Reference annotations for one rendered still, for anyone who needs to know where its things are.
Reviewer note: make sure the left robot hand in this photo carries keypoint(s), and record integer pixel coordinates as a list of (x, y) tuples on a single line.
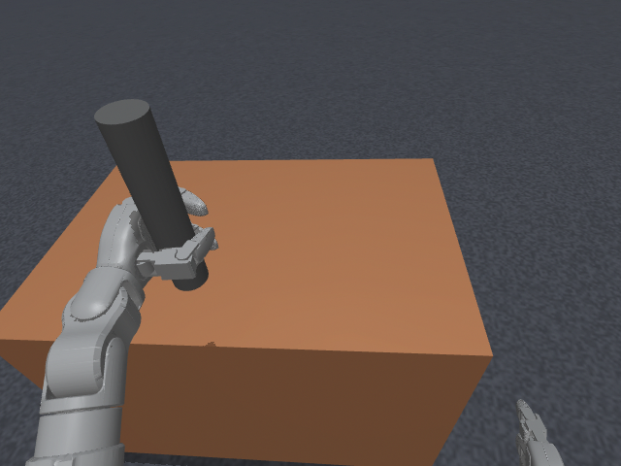
[(125, 243)]

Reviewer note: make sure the left robot arm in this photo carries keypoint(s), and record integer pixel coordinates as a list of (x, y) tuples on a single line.
[(86, 373)]

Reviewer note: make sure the can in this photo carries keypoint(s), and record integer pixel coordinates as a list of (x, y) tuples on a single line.
[(131, 134)]

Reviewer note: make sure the right robot hand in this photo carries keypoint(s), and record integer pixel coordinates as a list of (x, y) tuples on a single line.
[(531, 443)]

